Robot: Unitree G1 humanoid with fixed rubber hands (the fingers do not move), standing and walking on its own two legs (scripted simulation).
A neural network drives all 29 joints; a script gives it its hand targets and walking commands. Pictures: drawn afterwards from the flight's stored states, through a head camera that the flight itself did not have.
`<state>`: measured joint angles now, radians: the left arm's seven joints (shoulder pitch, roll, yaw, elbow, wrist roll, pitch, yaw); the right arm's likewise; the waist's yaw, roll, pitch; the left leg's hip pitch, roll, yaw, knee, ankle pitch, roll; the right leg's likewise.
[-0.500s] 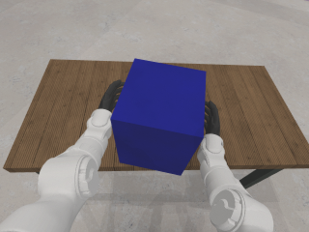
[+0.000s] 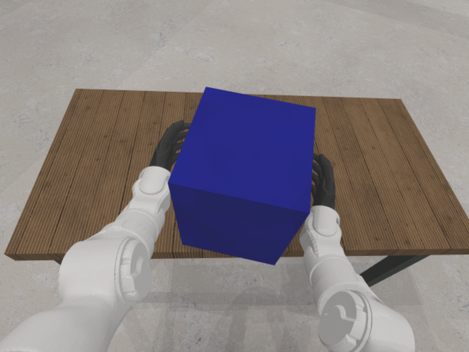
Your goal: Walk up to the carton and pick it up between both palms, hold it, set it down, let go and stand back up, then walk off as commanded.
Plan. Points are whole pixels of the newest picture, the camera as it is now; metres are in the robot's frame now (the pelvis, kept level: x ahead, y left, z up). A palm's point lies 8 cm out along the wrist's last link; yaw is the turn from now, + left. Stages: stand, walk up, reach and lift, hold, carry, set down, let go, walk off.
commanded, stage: reach and lift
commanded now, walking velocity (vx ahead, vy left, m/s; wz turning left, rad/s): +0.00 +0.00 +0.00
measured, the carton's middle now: (242, 182) +0.43 -0.02 +0.00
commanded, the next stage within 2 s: none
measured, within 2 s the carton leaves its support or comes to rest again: leaves its support in 0.06 s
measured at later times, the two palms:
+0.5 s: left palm (168, 166) +0.43 +0.11 +0.05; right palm (328, 201) +0.37 -0.17 +0.03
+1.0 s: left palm (163, 161) +0.42 +0.12 +0.08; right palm (335, 187) +0.37 -0.17 +0.07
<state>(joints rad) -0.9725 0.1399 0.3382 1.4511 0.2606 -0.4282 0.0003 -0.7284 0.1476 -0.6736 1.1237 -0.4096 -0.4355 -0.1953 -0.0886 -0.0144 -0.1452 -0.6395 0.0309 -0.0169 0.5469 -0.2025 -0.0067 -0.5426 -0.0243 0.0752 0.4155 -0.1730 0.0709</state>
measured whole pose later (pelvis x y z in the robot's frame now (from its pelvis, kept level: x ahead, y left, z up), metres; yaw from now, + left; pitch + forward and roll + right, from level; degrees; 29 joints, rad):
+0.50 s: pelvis -0.01 -0.01 +0.00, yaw +0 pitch +17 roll -2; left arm -0.96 0.11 0.34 1.45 0.22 -0.48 0.01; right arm -0.71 0.13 -0.64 1.13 -0.37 -0.51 -0.21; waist -0.07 -0.01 -0.15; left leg -0.62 0.03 -0.02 0.46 -0.15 -0.02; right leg -0.54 -0.02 0.07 0.37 -0.13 0.07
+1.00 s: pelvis -0.01 -0.01 +0.01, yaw +0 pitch +14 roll -1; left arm -0.92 0.12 0.17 1.42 0.01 -0.40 0.04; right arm -0.69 0.07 -0.34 1.06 -0.09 -0.33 -0.21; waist -0.06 -0.01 -0.20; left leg -0.55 0.03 -0.02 0.45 -0.15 -0.02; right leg -0.48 -0.02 0.07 0.36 -0.14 0.07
